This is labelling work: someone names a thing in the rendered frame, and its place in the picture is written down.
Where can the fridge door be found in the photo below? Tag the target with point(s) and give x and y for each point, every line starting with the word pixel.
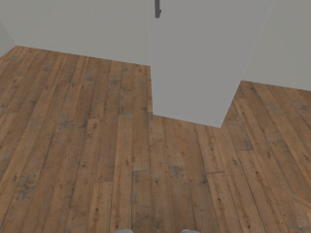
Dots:
pixel 199 49

